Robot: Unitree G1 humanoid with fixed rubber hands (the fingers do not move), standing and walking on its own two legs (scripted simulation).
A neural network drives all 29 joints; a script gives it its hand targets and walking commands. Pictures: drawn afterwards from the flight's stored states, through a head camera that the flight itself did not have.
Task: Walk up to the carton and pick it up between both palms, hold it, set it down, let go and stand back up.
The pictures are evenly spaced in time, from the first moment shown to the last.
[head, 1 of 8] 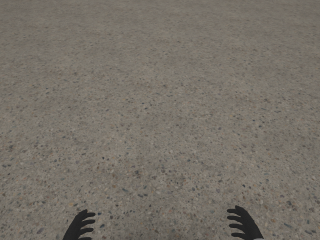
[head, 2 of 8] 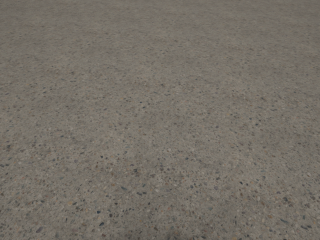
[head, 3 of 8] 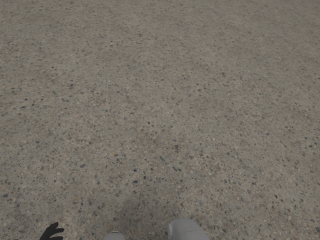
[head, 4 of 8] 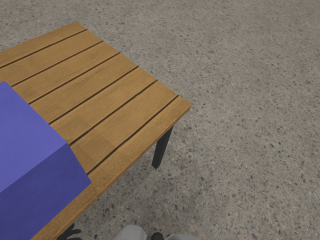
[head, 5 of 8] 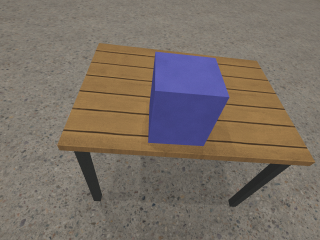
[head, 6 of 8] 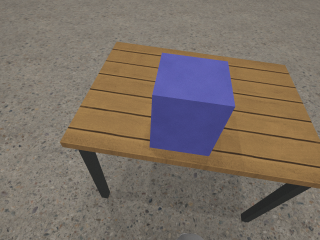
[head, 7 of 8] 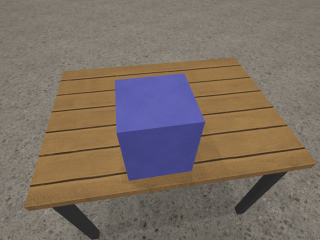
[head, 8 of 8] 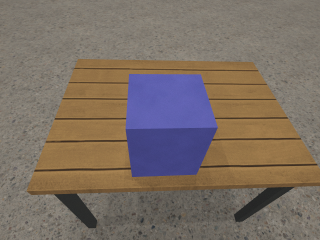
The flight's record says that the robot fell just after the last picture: no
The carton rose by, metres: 0.00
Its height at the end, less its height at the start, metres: +0.00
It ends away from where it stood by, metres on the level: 0.00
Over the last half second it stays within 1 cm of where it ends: yes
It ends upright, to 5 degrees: yes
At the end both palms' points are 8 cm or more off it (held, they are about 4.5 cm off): yes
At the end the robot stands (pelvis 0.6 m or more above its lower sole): yes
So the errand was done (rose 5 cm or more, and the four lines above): no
